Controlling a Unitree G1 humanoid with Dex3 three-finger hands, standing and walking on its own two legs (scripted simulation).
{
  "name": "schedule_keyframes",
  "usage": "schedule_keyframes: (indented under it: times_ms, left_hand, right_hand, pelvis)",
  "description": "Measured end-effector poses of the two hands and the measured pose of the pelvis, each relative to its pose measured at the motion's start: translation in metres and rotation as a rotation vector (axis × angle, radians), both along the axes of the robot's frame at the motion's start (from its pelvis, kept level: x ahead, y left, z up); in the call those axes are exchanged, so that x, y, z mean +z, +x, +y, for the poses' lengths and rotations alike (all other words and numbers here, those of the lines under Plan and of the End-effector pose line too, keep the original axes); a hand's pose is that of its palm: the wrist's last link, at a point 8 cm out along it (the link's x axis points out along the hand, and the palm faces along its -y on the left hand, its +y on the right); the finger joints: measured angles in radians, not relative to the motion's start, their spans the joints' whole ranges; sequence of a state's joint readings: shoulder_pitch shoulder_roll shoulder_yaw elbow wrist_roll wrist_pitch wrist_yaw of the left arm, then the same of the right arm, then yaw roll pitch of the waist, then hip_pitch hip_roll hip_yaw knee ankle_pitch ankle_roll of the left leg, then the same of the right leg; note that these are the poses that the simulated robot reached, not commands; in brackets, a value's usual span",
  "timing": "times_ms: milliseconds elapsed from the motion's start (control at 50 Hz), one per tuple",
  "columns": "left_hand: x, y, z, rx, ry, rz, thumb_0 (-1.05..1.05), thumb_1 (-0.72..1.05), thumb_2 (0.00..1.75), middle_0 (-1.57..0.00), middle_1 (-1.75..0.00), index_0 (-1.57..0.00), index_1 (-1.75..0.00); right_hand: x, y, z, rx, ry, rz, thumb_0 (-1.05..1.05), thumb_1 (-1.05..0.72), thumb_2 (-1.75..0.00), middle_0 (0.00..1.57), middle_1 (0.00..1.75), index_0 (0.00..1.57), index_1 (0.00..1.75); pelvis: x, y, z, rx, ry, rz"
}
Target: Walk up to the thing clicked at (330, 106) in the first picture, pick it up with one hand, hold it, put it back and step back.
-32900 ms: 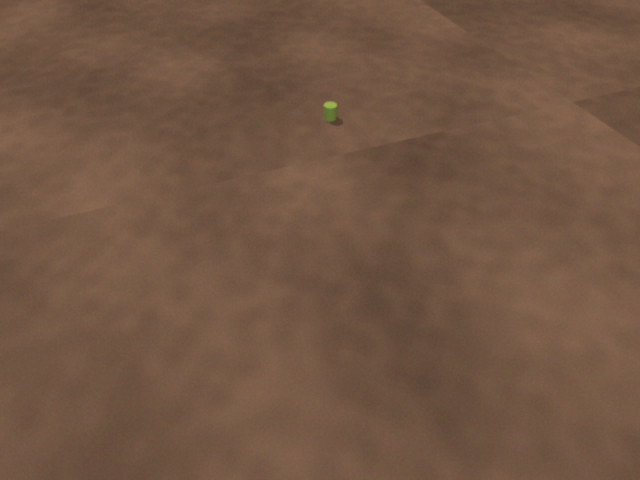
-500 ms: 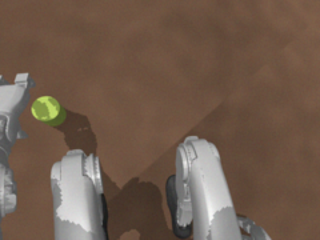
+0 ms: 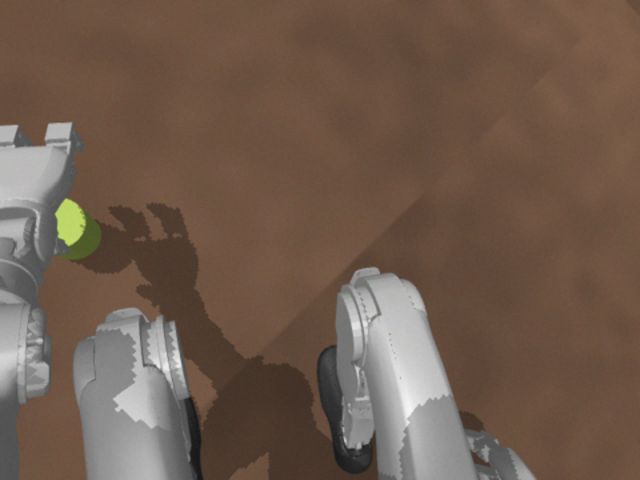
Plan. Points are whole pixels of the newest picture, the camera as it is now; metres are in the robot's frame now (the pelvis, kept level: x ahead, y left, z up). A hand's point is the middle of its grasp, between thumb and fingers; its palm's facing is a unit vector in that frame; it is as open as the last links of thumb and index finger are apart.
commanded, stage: approach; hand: left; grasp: from above
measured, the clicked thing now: (65, 230) +0.46 +0.28 -0.28
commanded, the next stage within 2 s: rest palm in 0.40 s
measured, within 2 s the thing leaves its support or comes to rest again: neither
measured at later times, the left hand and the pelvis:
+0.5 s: hand (25, 231) +0.43 +0.29 -0.17, palm faces -0.46 -0.07 -0.89, open 14.0 cm; pelvis +0.00 +0.00 +0.00, yaw +1 degrees
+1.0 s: hand (54, 223) +0.45 +0.28 -0.22, palm faces -0.46 -0.09 -0.88, open 14.2 cm; pelvis +0.00 +0.00 -0.02, yaw -2 degrees
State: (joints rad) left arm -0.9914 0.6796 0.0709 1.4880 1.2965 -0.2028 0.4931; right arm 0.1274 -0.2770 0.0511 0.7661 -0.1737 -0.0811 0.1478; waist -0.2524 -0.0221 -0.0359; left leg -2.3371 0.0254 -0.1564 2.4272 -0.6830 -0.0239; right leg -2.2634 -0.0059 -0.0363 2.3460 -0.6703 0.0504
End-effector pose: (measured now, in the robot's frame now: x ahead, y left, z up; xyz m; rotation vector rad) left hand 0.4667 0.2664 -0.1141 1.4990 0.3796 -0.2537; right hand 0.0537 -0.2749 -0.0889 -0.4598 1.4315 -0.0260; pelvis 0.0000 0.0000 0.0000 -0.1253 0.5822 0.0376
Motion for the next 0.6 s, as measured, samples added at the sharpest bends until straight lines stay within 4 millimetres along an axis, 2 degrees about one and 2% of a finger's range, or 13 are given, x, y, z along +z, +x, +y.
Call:
schedule_keyframes:
  times_ms: [80, 140, 220, 300, 380, 460, 600]
  left_hand:
    - [0.006, 0.015, -0.010, 0.028, 0.012, -0.024, 0.00, -0.53, 1.00, -0.08, -1.04, -0.09, -1.04]
    - [0.012, 0.019, -0.010, 0.064, 0.027, -0.018, 0.00, -0.54, 1.01, -0.08, -1.03, -0.08, -1.04]
    - [0.011, 0.010, 0.000, 0.114, 0.037, 0.043, 0.00, -0.54, 1.01, -0.08, -1.03, -0.08, -1.04]
    - [0.006, -0.008, 0.015, 0.128, 0.028, 0.106, 0.00, -0.54, 1.00, -0.08, -1.03, -0.08, -1.04]
    - [0.003, -0.024, 0.028, 0.091, 0.018, 0.126, 0.00, -0.54, 1.00, -0.08, -1.04, -0.09, -1.04]
    - [0.002, -0.031, 0.028, 0.034, 0.005, 0.093, 0.00, -0.53, 1.00, -0.08, -1.04, -0.09, -1.05]
    - [0.006, -0.016, 0.015, 0.002, 0.005, 0.013, 0.00, -0.53, 1.03, -0.09, -1.04, -0.10, -1.05]
  right_hand:
    - [0.002, -0.011, -0.001, -0.029, 0.002, 0.003, 0.00, -0.91, -0.89, 0.20, 0.30, 0.20, 0.30]
    - [0.002, -0.019, -0.001, -0.053, 0.015, 0.017, 0.00, -0.91, -0.89, 0.20, 0.30, 0.20, 0.30]
    - [0.000, -0.028, 0.002, -0.075, 0.039, 0.037, 0.00, -0.91, -0.89, 0.20, 0.30, 0.20, 0.30]
    - [-0.003, -0.032, 0.004, -0.074, 0.057, 0.058, 0.00, -0.91, -0.89, 0.20, 0.30, 0.20, 0.30]
    - [-0.005, -0.027, 0.004, -0.049, 0.058, 0.072, 0.01, -0.91, -0.89, 0.20, 0.30, 0.20, 0.30]
    - [-0.005, -0.015, 0.002, -0.018, 0.040, 0.058, 0.01, -0.91, -0.89, 0.20, 0.30, 0.20, 0.30]
    - [0.001, 0.010, -0.003, 0.025, -0.003, -0.019, 0.00, -0.91, -0.89, 0.20, 0.30, 0.20, 0.30]
  pelvis:
    - [0.001, 0.001, 0.000, -0.005, 0.000, 0.007]
    - [0.002, 0.001, -0.001, -0.009, 0.002, 0.011]
    - [0.004, 0.000, -0.001, -0.012, 0.006, 0.007]
    - [0.005, -0.001, -0.002, -0.007, 0.008, -0.002]
    - [0.004, -0.002, -0.002, 0.001, 0.009, -0.009]
    - [0.002, -0.002, -0.002, 0.007, 0.008, -0.012]
    - [0.001, -0.003, 0.000, 0.008, 0.000, -0.010]
